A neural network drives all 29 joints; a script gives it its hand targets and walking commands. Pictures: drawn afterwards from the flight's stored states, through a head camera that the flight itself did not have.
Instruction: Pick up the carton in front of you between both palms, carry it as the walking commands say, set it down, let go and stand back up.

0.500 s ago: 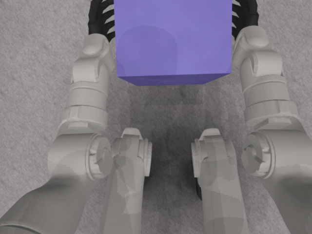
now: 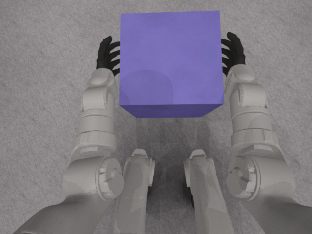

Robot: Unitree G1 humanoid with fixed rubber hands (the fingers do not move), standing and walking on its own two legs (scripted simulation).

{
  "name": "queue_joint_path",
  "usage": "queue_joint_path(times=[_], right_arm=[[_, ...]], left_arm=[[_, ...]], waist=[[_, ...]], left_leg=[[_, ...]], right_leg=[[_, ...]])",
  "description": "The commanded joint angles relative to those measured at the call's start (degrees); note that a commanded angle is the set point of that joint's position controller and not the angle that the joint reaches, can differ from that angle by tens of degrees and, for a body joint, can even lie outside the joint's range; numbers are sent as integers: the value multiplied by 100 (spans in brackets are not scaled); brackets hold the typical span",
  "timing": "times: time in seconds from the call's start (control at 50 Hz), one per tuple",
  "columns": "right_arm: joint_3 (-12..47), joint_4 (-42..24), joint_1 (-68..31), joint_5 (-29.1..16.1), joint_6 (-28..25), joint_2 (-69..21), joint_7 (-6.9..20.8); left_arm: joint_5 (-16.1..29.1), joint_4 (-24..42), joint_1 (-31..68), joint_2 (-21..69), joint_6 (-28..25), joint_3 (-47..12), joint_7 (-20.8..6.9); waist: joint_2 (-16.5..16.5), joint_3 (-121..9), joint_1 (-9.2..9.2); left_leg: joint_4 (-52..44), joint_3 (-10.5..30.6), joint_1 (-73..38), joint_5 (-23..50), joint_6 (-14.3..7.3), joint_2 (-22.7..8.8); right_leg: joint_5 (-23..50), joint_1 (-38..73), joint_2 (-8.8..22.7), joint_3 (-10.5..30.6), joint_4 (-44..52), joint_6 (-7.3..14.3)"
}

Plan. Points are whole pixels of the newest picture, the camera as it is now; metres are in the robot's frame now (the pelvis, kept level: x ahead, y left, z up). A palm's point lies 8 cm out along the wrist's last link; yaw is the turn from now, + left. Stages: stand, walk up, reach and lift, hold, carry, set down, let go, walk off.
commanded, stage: reach and lift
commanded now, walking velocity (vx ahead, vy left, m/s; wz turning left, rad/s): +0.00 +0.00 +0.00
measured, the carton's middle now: (168, 76) +0.50 +0.00 -0.12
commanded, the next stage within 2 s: none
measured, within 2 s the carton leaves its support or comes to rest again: neither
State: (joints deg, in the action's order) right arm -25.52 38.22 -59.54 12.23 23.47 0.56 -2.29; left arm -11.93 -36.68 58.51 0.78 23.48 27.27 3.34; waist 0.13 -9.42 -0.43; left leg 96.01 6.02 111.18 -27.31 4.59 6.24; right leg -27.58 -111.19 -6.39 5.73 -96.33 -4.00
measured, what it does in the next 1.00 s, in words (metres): rises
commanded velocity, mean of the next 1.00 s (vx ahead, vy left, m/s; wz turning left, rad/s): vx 0.00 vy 0.00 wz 0.00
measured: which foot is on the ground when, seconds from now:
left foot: down 0.00-1.00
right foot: down 0.00-1.00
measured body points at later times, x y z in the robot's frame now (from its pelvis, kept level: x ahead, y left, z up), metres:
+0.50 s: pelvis +0.05 +0.00 +0.14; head +0.19 +0.00 +0.57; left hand +0.45 +0.15 +0.10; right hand +0.45 -0.15 +0.10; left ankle +0.11 +0.14 -0.48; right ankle +0.11 -0.13 -0.48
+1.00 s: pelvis +0.10 +0.00 +0.25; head +0.10 +0.00 +0.70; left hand +0.41 +0.15 +0.25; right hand +0.41 -0.15 +0.25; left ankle +0.11 +0.14 -0.48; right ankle +0.11 -0.13 -0.48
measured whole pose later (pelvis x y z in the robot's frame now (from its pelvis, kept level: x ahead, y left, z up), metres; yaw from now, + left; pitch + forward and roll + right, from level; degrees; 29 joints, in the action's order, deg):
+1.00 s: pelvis +0.10 +0.00 +0.25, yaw +0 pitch +5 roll +0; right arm -15.4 24.0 -14.8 12.3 28.2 -8.6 -1.7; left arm -12.5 -23.8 14.7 8.6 28.4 15.3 1.8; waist 0.0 -7.2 0.0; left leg 31.8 8.4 21.6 -15.3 1.2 2.8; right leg -15.5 -21.4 -2.8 8.3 -31.8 -1.2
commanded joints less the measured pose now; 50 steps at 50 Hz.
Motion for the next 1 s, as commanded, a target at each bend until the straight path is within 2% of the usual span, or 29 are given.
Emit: queue_joint_path(times=[0.0,0.32,0.62,0.78,0.9,0.98], right_arm=[[3271,41,-3580,-1158,-79,-6465,1515],[3354,160,-1599,-904,-385,-6704,1413],[3859,-287,79,-849,-447,-6807,1405],[4117,-648,970,-870,-175,-6759,1455],[4403,-1126,1527,-995,256,-6683,1499],[4572,-1529,1771,-1080,605,-6593,1525]], left_arm=[[1154,-58,3780,6359,-73,-3411,-1558],[949,-182,1790,6608,-384,-3590,-1478],[798,182,54,6676,-457,-4036,-1492],[853,553,-843,6628,-185,-4322,-1541],[983,1034,-1384,6556,250,-4613,-1604],[1046,1412,-1650,6490,606,-4767,-1645]], waist=[[-74,-6372,-18],[-11,-4638,20],[-25,-3412,9],[-10,-2521,37],[-9,-1893,32],[-20,-1362,61]], left_leg=[[-1211,-1133,-3859,1188,-184,391],[-2901,-708,-5354,1338,-236,348],[-4736,-335,-7503,1982,-345,155],[-5805,-194,-8805,2627,-353,53],[-6543,-164,-9704,3020,-339,-18],[-7013,-145,-10172,3055,-330,-50]], right_leg=[[1186,3883,-374,-1081,1255,175],[1398,5451,-327,-644,2929,231],[2059,7598,-147,-282,4773,304],[2671,8836,-39,-165,5817,316],[3050,9752,38,-129,6561,281],[3055,10193,70,-130,7042,265]])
